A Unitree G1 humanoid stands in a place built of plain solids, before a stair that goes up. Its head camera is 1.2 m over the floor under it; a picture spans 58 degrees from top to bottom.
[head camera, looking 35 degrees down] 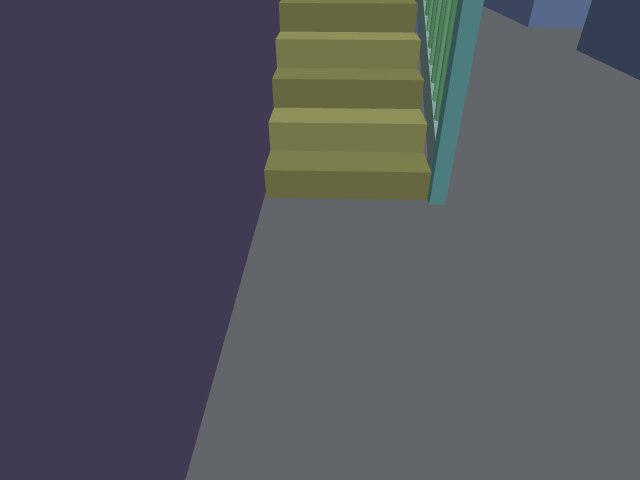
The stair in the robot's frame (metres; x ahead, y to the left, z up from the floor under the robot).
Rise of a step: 0.17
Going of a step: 0.26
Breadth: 0.90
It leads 2 degrees to the right of straight ahead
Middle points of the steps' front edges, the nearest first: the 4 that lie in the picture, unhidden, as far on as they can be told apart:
2.12 -0.15 0.17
2.38 -0.16 0.34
2.64 -0.16 0.51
2.90 -0.17 0.68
